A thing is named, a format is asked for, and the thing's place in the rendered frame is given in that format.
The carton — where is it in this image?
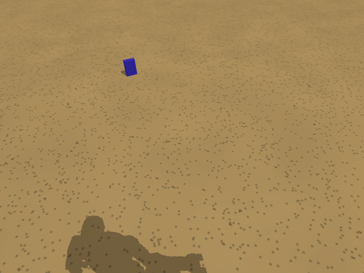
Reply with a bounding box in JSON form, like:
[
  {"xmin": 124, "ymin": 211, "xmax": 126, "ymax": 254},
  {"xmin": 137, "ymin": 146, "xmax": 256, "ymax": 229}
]
[{"xmin": 123, "ymin": 58, "xmax": 137, "ymax": 76}]

